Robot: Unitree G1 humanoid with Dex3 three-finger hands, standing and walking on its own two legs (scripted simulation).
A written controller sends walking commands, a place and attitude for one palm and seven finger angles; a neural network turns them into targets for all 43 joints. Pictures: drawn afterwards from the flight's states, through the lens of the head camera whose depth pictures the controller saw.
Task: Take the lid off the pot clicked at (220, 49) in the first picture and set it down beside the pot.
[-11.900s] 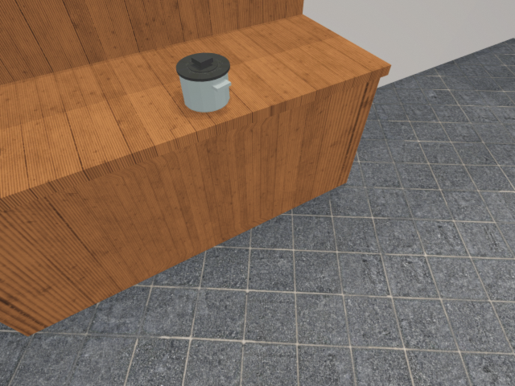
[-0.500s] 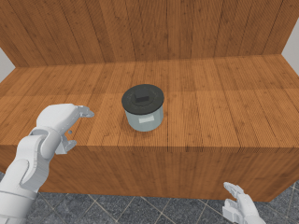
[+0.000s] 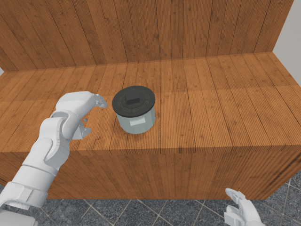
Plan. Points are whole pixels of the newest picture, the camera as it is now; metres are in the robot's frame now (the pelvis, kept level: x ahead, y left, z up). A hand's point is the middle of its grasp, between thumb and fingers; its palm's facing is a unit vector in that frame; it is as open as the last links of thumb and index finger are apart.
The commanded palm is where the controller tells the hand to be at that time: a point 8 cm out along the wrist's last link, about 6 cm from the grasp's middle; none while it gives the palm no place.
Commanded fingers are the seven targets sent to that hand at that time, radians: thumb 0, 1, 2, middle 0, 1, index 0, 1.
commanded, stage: move the open hand above the knob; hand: left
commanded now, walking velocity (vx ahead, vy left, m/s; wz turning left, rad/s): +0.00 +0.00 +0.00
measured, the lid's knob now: (132, 96) +0.53 +0.11 +0.04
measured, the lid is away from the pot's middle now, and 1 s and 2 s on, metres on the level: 0.00 0.00 0.00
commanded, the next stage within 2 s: lower the open fingers around the knob in 1.72 s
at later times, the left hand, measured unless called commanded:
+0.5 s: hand (107, 101) +0.42 +0.15 +0.12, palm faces -0.21 -0.06 -0.98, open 10.1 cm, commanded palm +0.41 +0.15 +0.17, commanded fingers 0.00 -0.29 1.38 -0.82 -0.08 -0.82 -0.08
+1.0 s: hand (125, 85) +0.49 +0.11 +0.12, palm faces -0.28 -0.06 -0.96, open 10.1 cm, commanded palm +0.50 +0.11 +0.17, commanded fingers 0.00 -0.29 1.38 -0.82 -0.08 -0.82 -0.08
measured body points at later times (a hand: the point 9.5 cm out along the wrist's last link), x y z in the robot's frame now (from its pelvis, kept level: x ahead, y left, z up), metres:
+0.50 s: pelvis +0.01 -0.01 +0.00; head +0.03 -0.06 +0.44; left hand +0.43 +0.15 +0.17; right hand +0.17 -0.25 -0.13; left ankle +0.03 +0.10 -0.74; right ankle -0.02 -0.11 -0.74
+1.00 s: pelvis +0.02 +0.00 +0.00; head +0.06 -0.03 +0.44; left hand +0.50 +0.11 +0.17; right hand +0.09 -0.26 -0.14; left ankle +0.03 +0.10 -0.74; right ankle -0.02 -0.11 -0.74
